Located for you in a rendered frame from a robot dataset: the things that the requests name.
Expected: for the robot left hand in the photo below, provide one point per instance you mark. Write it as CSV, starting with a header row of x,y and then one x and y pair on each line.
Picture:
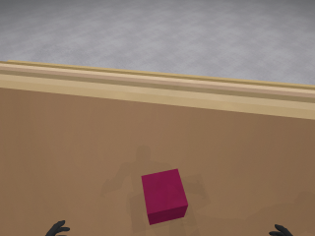
x,y
56,228

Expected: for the robot right hand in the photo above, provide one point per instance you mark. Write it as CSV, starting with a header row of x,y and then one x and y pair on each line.
x,y
282,231

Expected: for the carton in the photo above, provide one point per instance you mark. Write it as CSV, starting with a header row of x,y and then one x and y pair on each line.
x,y
164,194

